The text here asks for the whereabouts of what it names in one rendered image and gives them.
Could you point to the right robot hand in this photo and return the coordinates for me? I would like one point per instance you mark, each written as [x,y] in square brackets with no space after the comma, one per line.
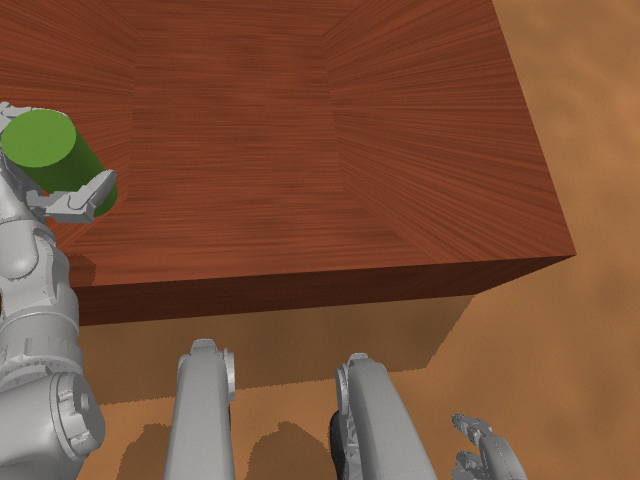
[497,461]

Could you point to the right robot foot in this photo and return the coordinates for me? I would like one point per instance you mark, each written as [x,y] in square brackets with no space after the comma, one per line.
[337,452]

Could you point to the left robot hand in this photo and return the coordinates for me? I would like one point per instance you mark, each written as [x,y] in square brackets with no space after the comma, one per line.
[22,198]

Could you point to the can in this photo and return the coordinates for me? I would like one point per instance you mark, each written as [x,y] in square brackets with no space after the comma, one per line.
[47,146]

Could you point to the left robot arm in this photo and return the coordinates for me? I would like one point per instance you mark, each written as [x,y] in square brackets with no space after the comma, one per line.
[49,419]

